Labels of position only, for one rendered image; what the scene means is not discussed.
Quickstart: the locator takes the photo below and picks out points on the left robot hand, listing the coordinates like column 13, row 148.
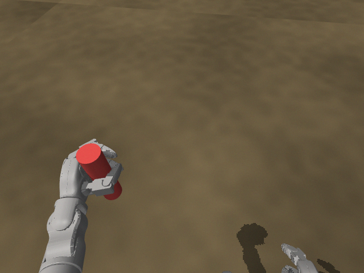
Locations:
column 75, row 182

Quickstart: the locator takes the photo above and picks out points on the left robot arm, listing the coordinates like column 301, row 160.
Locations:
column 66, row 227

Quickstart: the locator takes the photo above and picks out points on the can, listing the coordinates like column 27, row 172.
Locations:
column 93, row 161

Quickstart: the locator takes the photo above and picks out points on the right robot hand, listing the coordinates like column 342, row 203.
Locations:
column 299, row 259

